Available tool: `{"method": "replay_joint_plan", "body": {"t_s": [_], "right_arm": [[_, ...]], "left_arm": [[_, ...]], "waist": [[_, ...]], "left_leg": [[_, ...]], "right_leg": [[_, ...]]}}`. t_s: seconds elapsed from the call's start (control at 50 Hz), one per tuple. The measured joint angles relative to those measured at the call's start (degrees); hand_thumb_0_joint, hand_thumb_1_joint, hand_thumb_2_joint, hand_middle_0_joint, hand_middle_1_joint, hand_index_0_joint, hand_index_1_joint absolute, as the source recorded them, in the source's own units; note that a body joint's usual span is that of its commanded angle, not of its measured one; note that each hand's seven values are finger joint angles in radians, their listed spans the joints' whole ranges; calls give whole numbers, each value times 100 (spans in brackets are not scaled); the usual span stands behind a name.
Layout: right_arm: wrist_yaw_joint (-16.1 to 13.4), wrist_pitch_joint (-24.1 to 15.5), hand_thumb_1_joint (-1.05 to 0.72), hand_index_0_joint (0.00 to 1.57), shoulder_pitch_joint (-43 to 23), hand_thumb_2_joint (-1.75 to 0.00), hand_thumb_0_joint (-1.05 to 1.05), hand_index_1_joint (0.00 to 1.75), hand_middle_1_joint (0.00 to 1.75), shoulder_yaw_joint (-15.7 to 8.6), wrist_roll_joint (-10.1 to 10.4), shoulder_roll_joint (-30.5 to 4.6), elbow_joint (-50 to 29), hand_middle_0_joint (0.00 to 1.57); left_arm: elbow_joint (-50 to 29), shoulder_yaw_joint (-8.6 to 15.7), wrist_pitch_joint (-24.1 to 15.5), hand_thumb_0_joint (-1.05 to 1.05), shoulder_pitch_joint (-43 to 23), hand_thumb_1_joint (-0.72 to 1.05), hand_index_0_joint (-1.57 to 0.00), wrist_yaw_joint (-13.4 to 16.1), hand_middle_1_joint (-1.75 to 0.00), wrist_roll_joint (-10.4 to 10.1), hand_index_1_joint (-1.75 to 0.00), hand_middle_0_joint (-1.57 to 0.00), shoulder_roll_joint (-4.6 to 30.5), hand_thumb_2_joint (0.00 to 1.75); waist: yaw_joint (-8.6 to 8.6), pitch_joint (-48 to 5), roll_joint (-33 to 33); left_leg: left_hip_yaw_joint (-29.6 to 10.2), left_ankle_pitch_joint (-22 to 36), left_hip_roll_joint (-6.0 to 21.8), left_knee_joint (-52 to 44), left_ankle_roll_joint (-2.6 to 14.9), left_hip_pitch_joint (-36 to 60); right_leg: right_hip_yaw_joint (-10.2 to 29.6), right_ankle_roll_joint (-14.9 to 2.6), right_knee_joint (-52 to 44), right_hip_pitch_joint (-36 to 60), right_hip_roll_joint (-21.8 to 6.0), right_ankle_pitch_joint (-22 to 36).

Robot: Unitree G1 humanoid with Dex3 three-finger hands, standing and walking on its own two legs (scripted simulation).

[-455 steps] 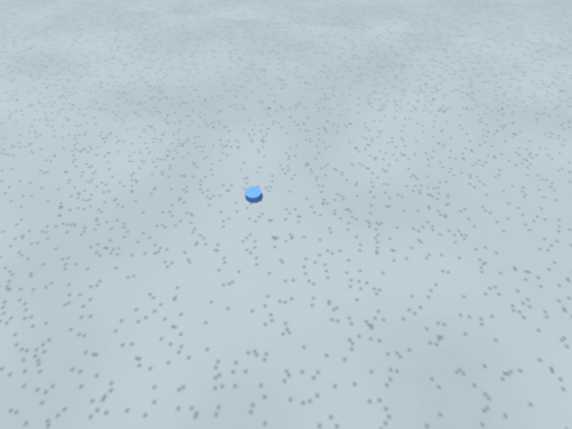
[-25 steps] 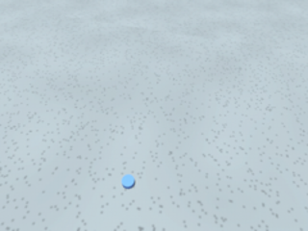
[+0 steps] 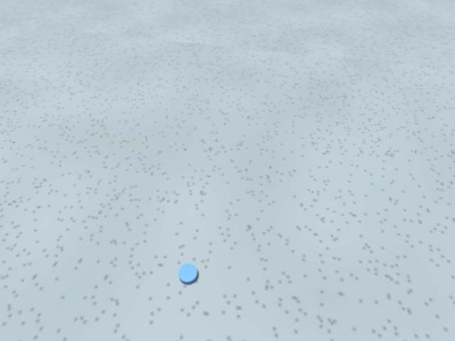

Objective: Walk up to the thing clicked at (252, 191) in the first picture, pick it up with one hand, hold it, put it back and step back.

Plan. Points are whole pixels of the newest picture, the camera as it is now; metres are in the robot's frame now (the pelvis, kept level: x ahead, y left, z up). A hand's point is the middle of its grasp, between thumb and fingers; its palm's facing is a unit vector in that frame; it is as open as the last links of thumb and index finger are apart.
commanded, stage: walk up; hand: left
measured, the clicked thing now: (188, 274) +0.54 +0.20 -0.75
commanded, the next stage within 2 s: none
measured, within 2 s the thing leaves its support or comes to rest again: neither
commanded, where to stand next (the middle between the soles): +0.14 -0.01 m, yaw -4 degrees
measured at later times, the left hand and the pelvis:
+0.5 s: hand out of the picture +0.09 +0.25 -0.13, palm faces -0.08 -0.91 -0.40, open 7.4 cm; pelvis +0.06 -0.02 +0.01, yaw -3 degrees
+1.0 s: hand out of the picture +0.11 +0.29 -0.18, palm faces -0.11 -0.92 -0.37, open 7.3 cm; pelvis +0.01 +0.02 -0.02, yaw -6 degrees
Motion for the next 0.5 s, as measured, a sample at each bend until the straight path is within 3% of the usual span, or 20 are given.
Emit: {"method": "replay_joint_plan", "body": {"t_s": [0.12, 0.2, 0.26, 0.3, 0.34, 0.42, 0.5], "right_arm": [[-3, 13, -90, 20, -23, -90, 0, 30, 30, -32, 1, -59, 108, 20], [102, -40, -90, 20, 170, -90, 0, 30, 30, -104, -54, -124, 16, 20], [147, -75, -90, 20, 438, -90, 0, 30, 30, -171, -92, -150, -49, 20], [152, -72, -90, 20, 583, -90, 0, 30, 30, -207, -109, -187, -80, 20], [142, -7, -90, 20, 666, -90, 0, 30, 30, -228, -75, -226, -83, 20], [78, 79, -91, 20, 594, -90, 1, 30, 30, -218, -74, -211, -235, 20], [97, 97, -91, 20, 365, -90, 1, 30, 30, -275, -26, -315, -556, 20]], "left_arm": [[68, -15, 7, 0, -94, 91, -20, -1, -30, 6, -30, -20, -69, 89], [10, 36, 9, 0, 41, 91, -20, -100, -30, 78, -30, -20, -64, 89], [11, 91, 36, 0, 259, 91, -20, -141, -30, 125, -30, -20, -14, 89], [2, 131, -18, 0, 369, 91, -20, -142, -30, 131, -30, -20, 12, 89], [-62, 191, -168, 0, 439, 91, -20, -118, -30, 117, -30, -20, -9, 89], [-316, 217, -326, 0, 793, 91, -20, -54, -30, 46, -30, -21, -17, 89], [-381, 136, -274, 0, 1043, 91, -20, 70, -30, 20, -30, -21, -56, 89]], "waist": [[-54, 56, 20], [-61, -11, -1], [-53, -139, -14], [-80, -101, 71], [-106, 20, 234], [95, 259, 84], [114, 497, 191]], "left_leg": [[31, 44, 16, -102, -24, 68], [68, -170, 7, 70, 118, 66], [138, -292, 50, 77, 85, 177], [112, -415, 173, 175, 22, 238], [-53, -408, 326, 912, 138, -22], [-219, -818, -121, 2794, 245, -1009], [-326, -370, -82, 2809, 236, -1795]], "right_leg": [[26, -20, -40, 26, 20, 20], [62, -188, 312, -69, 40, -363], [-16, -314, 622, -148, 43, -760], [-176, -286, 512, -28, 79, -464], [-336, -227, 330, 174, 219, -429], [-121, -292, -103, 502, 134, -340], [-35, -210, -524, 789, 125, -178]]}}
